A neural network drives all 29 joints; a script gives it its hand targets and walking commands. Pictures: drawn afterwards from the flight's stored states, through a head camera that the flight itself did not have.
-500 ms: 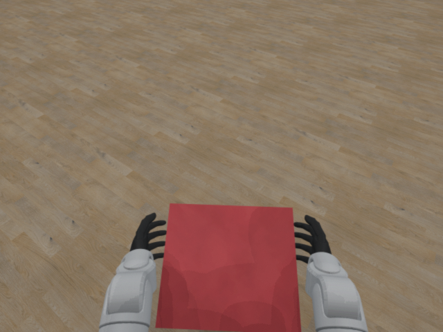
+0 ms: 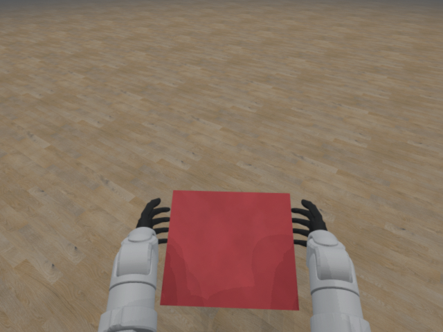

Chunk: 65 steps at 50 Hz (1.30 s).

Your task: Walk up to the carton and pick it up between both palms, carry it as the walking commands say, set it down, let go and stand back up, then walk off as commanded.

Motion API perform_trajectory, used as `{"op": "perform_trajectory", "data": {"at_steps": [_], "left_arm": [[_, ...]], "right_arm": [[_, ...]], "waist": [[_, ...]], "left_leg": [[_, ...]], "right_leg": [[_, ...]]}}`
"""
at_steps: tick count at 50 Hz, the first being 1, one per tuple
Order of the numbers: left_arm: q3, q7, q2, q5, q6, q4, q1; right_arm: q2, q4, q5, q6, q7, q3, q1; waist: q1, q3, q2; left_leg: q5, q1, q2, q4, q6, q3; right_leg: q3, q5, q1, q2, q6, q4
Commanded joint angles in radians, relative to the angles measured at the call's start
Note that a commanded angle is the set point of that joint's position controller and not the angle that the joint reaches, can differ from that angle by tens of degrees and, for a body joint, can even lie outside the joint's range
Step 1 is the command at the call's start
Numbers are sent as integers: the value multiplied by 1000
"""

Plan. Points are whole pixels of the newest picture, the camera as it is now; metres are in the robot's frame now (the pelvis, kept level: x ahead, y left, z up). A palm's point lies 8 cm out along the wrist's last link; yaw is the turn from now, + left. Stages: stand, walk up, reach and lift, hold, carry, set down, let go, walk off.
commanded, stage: hold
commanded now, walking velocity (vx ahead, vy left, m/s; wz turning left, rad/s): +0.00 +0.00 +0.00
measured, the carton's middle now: (229, 250) +0.31 +0.00 -0.04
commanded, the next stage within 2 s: set down in 0.22 s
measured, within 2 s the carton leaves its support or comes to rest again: neither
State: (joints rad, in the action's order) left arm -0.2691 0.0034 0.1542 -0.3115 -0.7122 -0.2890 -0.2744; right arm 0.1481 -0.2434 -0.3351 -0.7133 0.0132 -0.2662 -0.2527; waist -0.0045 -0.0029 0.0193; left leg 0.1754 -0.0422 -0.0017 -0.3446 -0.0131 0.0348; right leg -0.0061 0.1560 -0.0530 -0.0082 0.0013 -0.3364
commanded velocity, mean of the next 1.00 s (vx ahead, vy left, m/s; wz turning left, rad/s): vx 0.00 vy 0.00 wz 0.00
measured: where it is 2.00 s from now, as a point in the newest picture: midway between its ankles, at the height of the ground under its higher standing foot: outside the picture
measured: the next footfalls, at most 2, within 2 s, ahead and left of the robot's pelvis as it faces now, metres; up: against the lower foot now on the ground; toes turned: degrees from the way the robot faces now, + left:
none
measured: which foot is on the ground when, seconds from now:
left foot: down 0.00-1.00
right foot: down 0.00-1.00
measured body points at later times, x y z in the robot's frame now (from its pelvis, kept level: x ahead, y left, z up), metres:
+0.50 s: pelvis +0.00 -0.01 +0.00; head -0.02 -0.01 +0.45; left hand +0.29 +0.17 +0.01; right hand +0.31 -0.16 +0.01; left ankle +0.02 +0.11 -0.75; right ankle +0.03 -0.12 -0.75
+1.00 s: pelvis -0.03 -0.01 -0.03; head +0.08 -0.01 +0.40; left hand +0.31 +0.17 -0.07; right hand +0.33 -0.16 -0.07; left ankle +0.02 +0.11 -0.75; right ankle +0.03 -0.12 -0.75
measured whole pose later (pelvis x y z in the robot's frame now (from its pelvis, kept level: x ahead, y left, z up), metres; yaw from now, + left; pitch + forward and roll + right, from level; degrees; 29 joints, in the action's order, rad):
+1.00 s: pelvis -0.03 -0.01 -0.03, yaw +1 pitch +12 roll +0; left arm -0.47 0.04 0.18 -0.34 -0.39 -0.45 -0.46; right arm 0.16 -0.46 -0.37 -0.38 0.04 -0.44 -0.46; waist -0.03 0.03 0.01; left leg 0.24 -0.65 -0.01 -0.68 -0.01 0.02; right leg -0.01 0.23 -0.66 -0.01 -0.01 -0.68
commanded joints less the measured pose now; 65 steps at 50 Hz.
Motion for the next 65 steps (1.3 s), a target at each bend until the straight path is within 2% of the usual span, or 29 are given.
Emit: {"op": "perform_trajectory", "data": {"at_steps": [1, 11, 12, 15, 18, 27, 40, 47, 52, 58, 65], "left_arm": [[558, 290, 894, 286, 42, 22, -561], [552, 305, 868, 278, 33, 48, -543], [515, 295, 899, 269, 24, 68, -486], [499, 297, 875, 251, 30, 37, -482], [482, 300, 860, 241, 54, 18, -498], [415, 303, 833, 200, 156, -84, -555], [305, 289, 822, 130, 285, -223, -616], [315, 294, 845, 132, 342, -239, -673], [343, 305, 868, 145, 363, -225, -722], [366, 330, 881, 159, 355, -215, -791], [357, 356, 886, 161, 332, -233, -838]], "right_arm": [[875, 7, 286, 48, 289, 586, -547], [902, 4, 278, 39, 281, 585, -509], [910, -42, 304, 26, 293, 572, -470], [876, -37, 273, 39, 284, 530, -456], [860, -49, 253, 61, 277, 498, -465], [863, -151, 213, 155, 274, 435, -542], [829, -289, 125, 300, 275, 315, -626], [837, -295, 117, 358, 287, 335, -673], [864, -287, 134, 376, 301, 378, -720], [896, -276, 156, 370, 312, 416, -795], [903, -295, 160, 349, 321, 408, -846]], "waist": [[-9, -199, -13], [-21, -212, -28], [-31, -201, -16], [-10, -178, -18], [-4, -171, -17], [-24, -231, -27], [-25, -319, -12], [-16, -465, -15], [-28, -583, -23], [-43, -707, -38], [-39, -764, -39]], "left_leg": [[-49, 8, 69, 71, -4, -92], [-103, 31, 87, 70, -14, -78], [-171, 41, 72, 64, -14, -121], [-154, 23, 78, 56, -14, -118], [-127, -2, 82, 42, -13, -114], [-86, -89, 86, -27, -18, -105], [-91, -255, 86, -166, -20, -103], [-116, -373, 94, -271, -20, -99], [-115, -471, 96, -346, -18, -93], [-77, -591, 102, -430, -17, -77], [-27, -722, 112, -503, -14, -63]], "right_leg": [[69, -44, 31, 88, -31, 55], [73, -106, 38, 82, -18, 64], [78, -131, 62, 94, -20, 42], [84, -134, 56, 89, -17, 44], [88, -119, 48, 85, -16, 32], [91, -80, -17, 83, -13, -36], [72, -50, -252, 97, -24, -179], [62, -80, -383, 112, -32, -287], [62, -81, -466, 118, -35, -361], [59, -48, -547, 122, -32, -436], [49, 1, -656, 128, -30, -507]]}}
